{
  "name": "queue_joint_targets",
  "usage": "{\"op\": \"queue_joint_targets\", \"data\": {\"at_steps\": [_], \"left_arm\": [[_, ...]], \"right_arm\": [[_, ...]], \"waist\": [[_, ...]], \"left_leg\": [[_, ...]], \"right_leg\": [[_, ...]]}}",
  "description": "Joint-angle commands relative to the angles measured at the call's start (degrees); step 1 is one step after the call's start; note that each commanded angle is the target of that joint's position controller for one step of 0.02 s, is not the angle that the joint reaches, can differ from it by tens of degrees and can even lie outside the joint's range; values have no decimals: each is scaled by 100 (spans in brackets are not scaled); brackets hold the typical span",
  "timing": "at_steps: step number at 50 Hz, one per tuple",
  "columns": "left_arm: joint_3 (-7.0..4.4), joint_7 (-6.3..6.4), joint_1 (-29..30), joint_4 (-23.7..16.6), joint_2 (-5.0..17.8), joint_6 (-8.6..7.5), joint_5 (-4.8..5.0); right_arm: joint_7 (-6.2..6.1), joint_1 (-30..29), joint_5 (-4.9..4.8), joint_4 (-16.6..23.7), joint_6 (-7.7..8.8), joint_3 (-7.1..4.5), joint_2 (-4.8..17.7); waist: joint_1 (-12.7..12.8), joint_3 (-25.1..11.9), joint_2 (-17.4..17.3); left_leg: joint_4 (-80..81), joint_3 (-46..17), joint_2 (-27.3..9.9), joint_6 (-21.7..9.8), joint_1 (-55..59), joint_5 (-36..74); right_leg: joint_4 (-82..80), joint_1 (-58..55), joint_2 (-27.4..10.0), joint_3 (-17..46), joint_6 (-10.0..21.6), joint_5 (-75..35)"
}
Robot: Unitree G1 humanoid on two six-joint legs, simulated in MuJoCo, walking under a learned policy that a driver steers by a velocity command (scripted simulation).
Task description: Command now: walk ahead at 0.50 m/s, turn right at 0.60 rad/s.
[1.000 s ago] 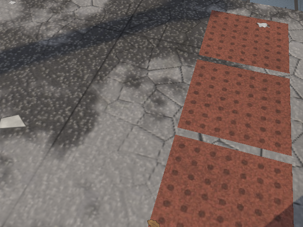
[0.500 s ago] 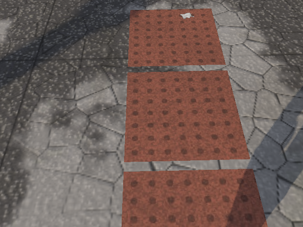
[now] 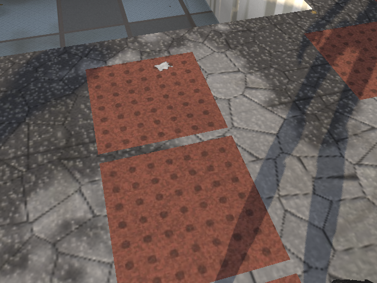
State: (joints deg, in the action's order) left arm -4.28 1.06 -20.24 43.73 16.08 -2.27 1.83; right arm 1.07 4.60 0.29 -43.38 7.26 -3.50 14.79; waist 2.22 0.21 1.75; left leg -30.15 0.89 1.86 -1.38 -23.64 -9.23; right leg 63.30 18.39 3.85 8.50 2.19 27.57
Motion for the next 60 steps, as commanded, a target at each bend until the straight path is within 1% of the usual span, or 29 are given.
{"op": "queue_joint_targets", "data": {"at_steps": [1, 4, 7, 11, 14, 18, 19, 20, 21, 22, 23, 24, 25, 26, 28, 31, 37, 43, 45, 47, 48, 49, 50, 51, 52, 53, 54, 57, 60], "left_arm": [[-174, 0, 436, -650, 755, -74, -85], [-137, -74, 366, -733, 407, 16, 0], [-101, -80, 638, -927, 313, 66, -40], [-27, -180, 1142, -1044, 191, 11, -59], [69, -275, 1761, -1219, 38, -72, -86], [22, -365, 2092, -1383, 263, -173, -63], [-46, -361, 1816, -1323, 412, -196, -74], [-162, -334, 1126, -1115, 605, -214, -106], [-319, -264, 230, -854, 936, -204, -161], [-450, -143, -699, -739, 1497, -163, -294], [-398, -145, -630, -773, 1533, -159, -309], [-261, -181, -403, -773, 1034, -174, -274], [-178, -184, -136, -721, 796, -194, -213], [-123, -210, 228, -671, 612, -226, -193], [-74, -232, 709, -622, 357, -332, -216], [-131, -174, 854, -449, 410, -464, -268], [-231, -19, 610, -155, 683, -427, -263], [-353, 11, 272, 117, 966, -239, -79], [-394, 26, 376, 117, 1144, -158, -32], [-355, 33, 505, 83, 1130, -72, 19], [-228, 49, 383, -42, 813, -120, -157], [0, -2, -56, -337, 63, -296, -286], [-63, -64, 654, -403, 596, -496, -47], [-104, -93, 1025, -520, 742, -586, 111], [-84, -46, 1058, -468, 686, -633, -2], [-129, -1, 1031, -402, 731, -623, -161], [-166, -7, 915, -377, 773, -553, -199], [-140, -12, 950, -429, 587, -374, -264], [-65, -20, 1570, -622, 418, -342, -280]], "right_arm": [[-45, 685, 23, 112, -82, -164, 572], [-51, 649, 23, -8, -35, -157, 550], [-65, 755, 2, -126, 4, -238, 793], [-88, 915, -16, -242, -64, -250, 912], [-52, 1272, -137, -433, -148, -229, 1025], [-32, 1518, -255, -615, -296, -258, 1289], [-45, 1474, -264, -644, -324, -262, 1357], [-57, 1389, -290, -669, -346, -238, 1345], [-70, 1426, -242, -657, -322, -155, 1137], [-51, 1509, -47, -429, -261, 32, 579], [-35, 1889, -152, -411, -155, 123, 331], [-20, 1561, -320, -421, -131, -64, 946], [-10, 1216, -356, -297, -140, -79, 946], [-38, 1075, -284, -304, -182, -80, 846], [-61, 1277, -219, -393, -359, -125, 728], [-76, 1206, -219, -335, -531, -105, 473], [73, 289, -144, -9, -519, -41, 309], [252, -478, -138, 442, -535, -25, 400], [264, -199, -146, 486, -555, -117, 566], [187, 1312, -190, 126, -573, -427, 1079], [55, 2075, -200, -25, -629, -639, 1711], [71, 1747, -180, 112, -543, -641, 2158], [135, 1874, -158, 246, -448, -492, 1639], [147, 1717, -133, 197, -371, -412, 1340], [135, 1384, -169, 252, -340, -353, 1151], [110, 994, -142, 335, -343, -294, 939], [78, 797, -65, 453, -342, -241, 812], [-18, 873, -87, 492, -303, -269, 923], [-137, 1163, -130, 417, -322, -304, 1052]], "waist": [[-508, -215, -559], [-309, -60, -802], [-310, 5, -624], [-488, 76, -521], [-655, 311, -460], [-573, 431, -664], [-346, 254, -763], [92, -167, -739], [496, -825, -668], [707, -1818, 348], [418, -2575, 1427], [527, -1913, 774], [388, -1135, 712], [173, -723, 403], [-195, -333, 562], [-368, -49, 323], [-134, 314, 130], [79, 556, 108], [-164, 241, 278], [-993, -613, 144], [-1185, -1070, -733], [-423, -1654, -1862], [-899, -1915, -997], [-871, -1173, -791], [-637, -763, -360], [-398, -498, -301], [-216, -454, -412], [-123, -341, -377], [-310, -132, -436]], "left_leg": [[1542, -2348, -1924, -903, 2286, -659], [1941, -1325, -1643, -877, 1666, 139], [2116, -781, -1748, -1007, 1748, 870], [2145, -3, -1572, -881, 1864, 1335], [2141, 106, -1531, -902, 1901, 1226], [1738, -219, -1836, -863, 2417, 1817], [1383, -214, -1820, -780, 2471, 2489], [594, -6, -1622, -634, 2316, 3253], [-540, 182, -1326, -416, 1596, 3011], [-2669, 406, -787, -65, -137, 696], [-4120, -334, -133, 78, -1372, -2441], [-4577, -764, -431, 60, -1889, -2253], [-4517, -601, -665, 24, -2107, -1851], [-4220, -548, -864, 40, -1928, -1413], [-3874, -610, -1073, 93, -1331, -836], [-3609, -661, -1066, 192, -1351, -359], [-1817, -429, -946, 178, -1573, 1104], [-879, 82, -785, -191, -1641, 409], [-834, 451, -419, -417, -970, -180], [-378, 708, 214, -778, 1208, 11], [-189, -798, -640, -1152, 2828, 256], [754, -4228, -1842, -2211, 4238, -1054], [1434, -4774, -2054, -2125, 4372, -1419], [1452, -4007, -1949, -1896, 3902, -1029], [1372, -3313, -1699, -1699, 3098, -464], [1385, -2744, -1468, -1555, 2325, 134], [1501, -2465, -1329, -1516, 1864, 534], [1708, -1987, -1136, -1565, 1321, 1375], [1719, -1628, -892, -1374, 1178, 1490]], "right_leg": [[901, 2531, -791, -5, -77, -708], [467, 2133, -1040, -190, -73, -993], [-63, 2443, -1123, -206, -167, -1469], [-1291, 2252, -1059, -407, -161, -2533], [-2272, 1896, -890, -791, -89, -2696], [-3062, 1549, -679, -967, 53, -1992], [-3289, 1042, -538, -1024, 134, -1899], [-3636, -37, -363, -1160, 274, -2187], [-3462, -1608, -536, -978, 439, -2475], [-3309, -3609, -2066, 818, 953, -2563], [-4159, -4199, -3017, 3021, 1594, -2036], [-4323, -3638, -2800, 2503, 1396, -1755], [-4409, -2942, -2551, 1573, 1191, -1847], [-4635, -2206, -2279, 1015, 1049, -1958], [-5120, -1248, -1996, 251, 923, -2156], [-5537, -876, -2004, -406, 961, -2679], [-5662, -1193, -1894, -1508, 760, -2884], [-5198, -2151, -2197, -1919, 570, -3392], [-4430, -2313, -2176, -2082, 439, -5271], [-2283, -1757, -1787, -2372, 120, -6175], [-356, -232, -1479, -2398, -221, -3908], [1357, 2013, -233, -1350, -520, 738], [1759, 2600, -349, -322, -375, 653], [1599, 3021, -570, -376, -222, 110], [1144, 2796, -838, -369, -139, -390], [651, 2364, -1013, -362, -152, -711], [437, 1966, -1116, -314, -169, -922], [-271, 1733, -1052, -453, -384, -1287], [-1465, 1853, -866, -521, -566, -2298]]}}
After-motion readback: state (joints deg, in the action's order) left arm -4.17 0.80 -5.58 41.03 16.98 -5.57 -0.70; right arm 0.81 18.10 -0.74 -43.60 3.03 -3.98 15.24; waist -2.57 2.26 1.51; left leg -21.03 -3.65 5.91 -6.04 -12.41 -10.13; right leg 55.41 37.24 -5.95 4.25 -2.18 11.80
